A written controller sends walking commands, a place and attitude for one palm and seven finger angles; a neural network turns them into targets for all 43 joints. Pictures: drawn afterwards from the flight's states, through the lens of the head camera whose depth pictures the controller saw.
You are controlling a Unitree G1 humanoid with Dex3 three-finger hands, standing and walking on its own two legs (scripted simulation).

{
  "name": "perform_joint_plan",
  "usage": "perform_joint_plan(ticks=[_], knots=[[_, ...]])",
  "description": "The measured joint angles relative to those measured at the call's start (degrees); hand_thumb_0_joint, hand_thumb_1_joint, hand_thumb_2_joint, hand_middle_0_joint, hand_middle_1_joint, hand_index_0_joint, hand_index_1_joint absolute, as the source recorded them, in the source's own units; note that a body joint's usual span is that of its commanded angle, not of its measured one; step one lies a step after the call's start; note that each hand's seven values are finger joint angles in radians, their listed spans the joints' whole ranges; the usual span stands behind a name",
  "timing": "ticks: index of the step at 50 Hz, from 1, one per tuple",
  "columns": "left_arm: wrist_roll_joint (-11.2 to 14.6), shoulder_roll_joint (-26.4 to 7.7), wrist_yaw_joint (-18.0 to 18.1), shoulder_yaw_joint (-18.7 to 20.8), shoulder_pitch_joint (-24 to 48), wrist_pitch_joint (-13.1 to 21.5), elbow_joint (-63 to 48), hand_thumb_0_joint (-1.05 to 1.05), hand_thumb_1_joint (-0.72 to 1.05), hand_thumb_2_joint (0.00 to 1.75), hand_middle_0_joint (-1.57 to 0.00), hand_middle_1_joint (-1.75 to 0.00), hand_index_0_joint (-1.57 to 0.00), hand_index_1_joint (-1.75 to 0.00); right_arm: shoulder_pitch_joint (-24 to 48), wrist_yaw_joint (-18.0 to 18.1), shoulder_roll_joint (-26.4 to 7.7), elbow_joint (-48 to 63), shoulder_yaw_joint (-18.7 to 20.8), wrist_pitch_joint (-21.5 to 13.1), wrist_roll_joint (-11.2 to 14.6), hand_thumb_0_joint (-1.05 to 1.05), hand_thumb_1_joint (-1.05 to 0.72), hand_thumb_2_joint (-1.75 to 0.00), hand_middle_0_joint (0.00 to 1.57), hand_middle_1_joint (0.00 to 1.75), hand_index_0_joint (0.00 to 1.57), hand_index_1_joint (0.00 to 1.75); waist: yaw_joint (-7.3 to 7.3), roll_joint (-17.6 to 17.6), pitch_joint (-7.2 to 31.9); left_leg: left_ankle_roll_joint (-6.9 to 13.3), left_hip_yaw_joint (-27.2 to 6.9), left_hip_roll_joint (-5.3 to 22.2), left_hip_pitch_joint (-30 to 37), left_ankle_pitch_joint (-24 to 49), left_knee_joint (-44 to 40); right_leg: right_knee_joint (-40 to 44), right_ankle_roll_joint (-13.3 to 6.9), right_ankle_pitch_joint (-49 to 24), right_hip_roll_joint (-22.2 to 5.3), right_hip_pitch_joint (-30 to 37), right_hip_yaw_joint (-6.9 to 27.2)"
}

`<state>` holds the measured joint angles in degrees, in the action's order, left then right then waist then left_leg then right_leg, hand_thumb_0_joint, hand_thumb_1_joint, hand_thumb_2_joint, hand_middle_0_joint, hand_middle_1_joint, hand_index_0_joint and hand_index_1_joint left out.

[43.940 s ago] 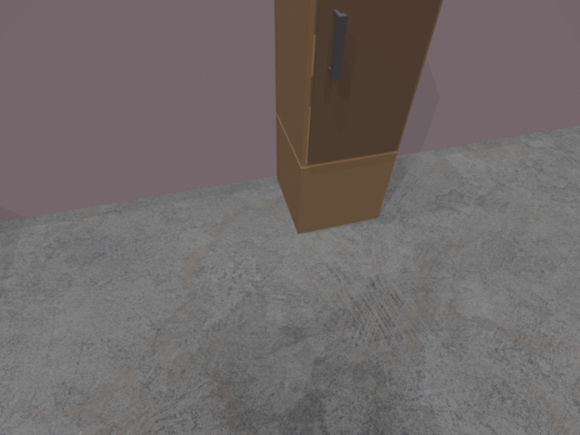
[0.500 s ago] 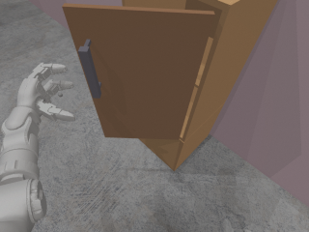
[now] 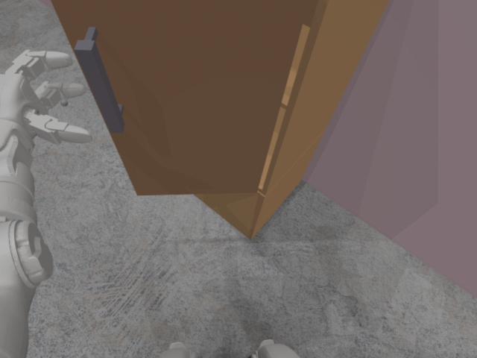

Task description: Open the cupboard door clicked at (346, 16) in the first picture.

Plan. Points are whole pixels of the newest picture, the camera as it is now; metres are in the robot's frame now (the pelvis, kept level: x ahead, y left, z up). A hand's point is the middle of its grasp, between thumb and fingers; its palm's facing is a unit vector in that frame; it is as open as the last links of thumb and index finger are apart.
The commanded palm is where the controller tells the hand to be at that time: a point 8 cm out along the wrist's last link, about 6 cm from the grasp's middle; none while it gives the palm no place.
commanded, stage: move the hooked fingers beside the handle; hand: left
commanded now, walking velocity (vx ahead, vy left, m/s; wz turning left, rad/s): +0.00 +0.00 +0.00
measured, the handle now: (105, 84) +0.55 +0.19 +0.12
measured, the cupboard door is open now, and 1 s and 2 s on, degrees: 43 43 43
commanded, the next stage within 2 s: slide the fingers in behind the handle in 0.70 s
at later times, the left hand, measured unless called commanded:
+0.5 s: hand (61, 104) +0.49 +0.24 +0.13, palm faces +0.00 -1.00 +0.01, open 14.0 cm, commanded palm +0.47 +0.29 +0.12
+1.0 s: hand (76, 105) +0.50 +0.22 +0.12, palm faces -0.01 -1.00 +0.01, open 14.0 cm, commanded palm +0.48 +0.27 +0.12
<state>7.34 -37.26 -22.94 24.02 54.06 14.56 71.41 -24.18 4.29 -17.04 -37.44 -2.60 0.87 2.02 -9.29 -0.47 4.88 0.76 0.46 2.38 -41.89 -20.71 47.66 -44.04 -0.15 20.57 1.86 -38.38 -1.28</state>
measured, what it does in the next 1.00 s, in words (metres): stands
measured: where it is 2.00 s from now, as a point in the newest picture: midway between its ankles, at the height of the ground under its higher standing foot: outside the picture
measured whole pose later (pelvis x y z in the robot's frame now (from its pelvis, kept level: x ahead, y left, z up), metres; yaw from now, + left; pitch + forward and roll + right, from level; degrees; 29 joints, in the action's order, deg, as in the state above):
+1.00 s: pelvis +0.01 +0.00 +0.00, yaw +0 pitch +15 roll -2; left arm 8.5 -33.2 -20.8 21.6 51.6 14.9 67.3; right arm -23.1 3.6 -16.4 -36.2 -2.4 2.4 2.0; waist -8.1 -0.8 5.6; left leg 0.6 -0.1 2.3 -41.8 -22.1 48.6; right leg -44.6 -0.3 21.9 1.9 -38.0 -1.7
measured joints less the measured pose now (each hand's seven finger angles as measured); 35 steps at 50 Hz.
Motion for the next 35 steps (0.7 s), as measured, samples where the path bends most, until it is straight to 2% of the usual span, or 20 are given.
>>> perform_joint_plan(ticks=[3,9,19,30,35], knots=[[-0.6,-0.9,0.2,0.5,-0.3,0.1,-0.2,-0.01,-0.5,0.3,-0.3,-1.2,-0.3,-1.2,-0.8,-0.2,0.0,0.6,0.1,0.4,-0.2,0.01,-0.9,-0.9,0.21,0.3,0.21,0.3,-0.46,0.0,0.1,0.0,0.3,0.2,-0.9,-0.2,0.4,-0.3,0.1,0.0,0.2,-1.0,0.3],[-0.3,-0.4,0.0,1.5,-1.7,0.7,-2.3,-0.01,-0.5,0.3,-0.3,-1.2,-0.3,-1.2,-1.9,-0.5,0.4,0.8,0.3,1.3,-0.3,0.01,-0.9,-0.9,0.21,0.3,0.21,0.3,-0.36,0.0,0.2,0.1,0.6,0.4,-1.4,-0.8,0.8,-0.4,0.2,0.3,0.4,-1.5,0.6],[0.2,1.5,0.6,1.0,-4.5,-0.2,-4.8,-0.01,-0.5,0.3,-0.3,-1.2,-0.3,-1.2,-1.0,-0.9,1.2,1.4,0.4,2.1,-0.2,0.01,-0.9,-0.9,0.21,0.3,0.21,0.3,0.52,-0.4,1.3,0.3,0.5,0.4,0.1,-1.8,0.7,0.3,0.3,1.1,0.3,0.3,0.6],[1.8,4.5,0.7,-1.0,-7.2,-0.3,-7.8,-0.01,-0.5,0.3,-0.3,-1.2,-0.3,-1.2,1.7,-1.1,1.3,2.7,0.5,2.2,0.1,0.01,-0.9,-0.9,0.21,0.3,0.21,0.3,2.42,-0.5,1.8,0.3,0.2,-0.1,2.0,-2.2,0.3,0.5,0.3,1.7,0.0,2.3,0.3],[1.5,5.1,1.3,-1.6,-6.3,-0.1,-6.9,-0.01,-0.5,0.3,-0.3,-1.2,-0.3,-1.2,3.0,-0.8,1.2,2.6,0.2,1.9,0.2,0.01,-0.9,-0.9,0.21,0.3,0.21,0.3,2.58,-0.3,1.3,0.2,-0.2,-0.2,1.9,-2.0,0.5,0.2,0.2,1.7,-0.2,2.4,-0.2]])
